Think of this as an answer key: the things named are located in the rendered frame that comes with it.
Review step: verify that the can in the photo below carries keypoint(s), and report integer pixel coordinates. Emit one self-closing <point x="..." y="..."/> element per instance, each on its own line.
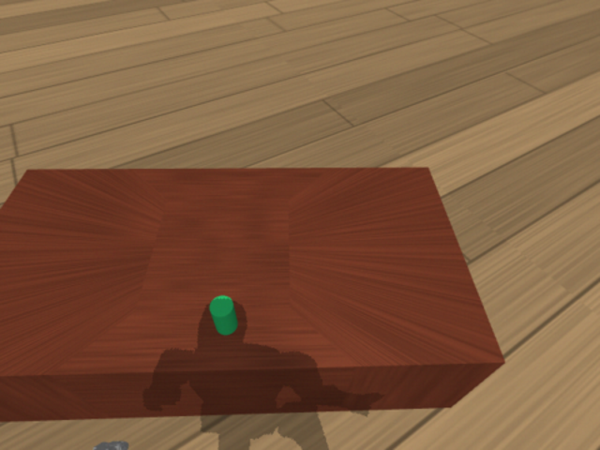
<point x="223" y="314"/>

